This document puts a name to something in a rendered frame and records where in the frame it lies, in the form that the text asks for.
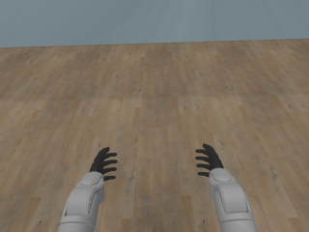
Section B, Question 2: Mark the left robot forearm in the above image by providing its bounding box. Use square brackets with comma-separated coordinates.
[57, 171, 104, 232]

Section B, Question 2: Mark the right robot hand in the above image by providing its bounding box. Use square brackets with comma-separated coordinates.
[195, 143, 224, 177]

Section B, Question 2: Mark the right robot forearm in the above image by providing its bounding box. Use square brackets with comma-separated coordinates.
[209, 167, 258, 232]

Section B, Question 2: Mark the left robot hand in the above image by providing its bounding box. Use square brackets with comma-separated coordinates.
[89, 147, 118, 182]

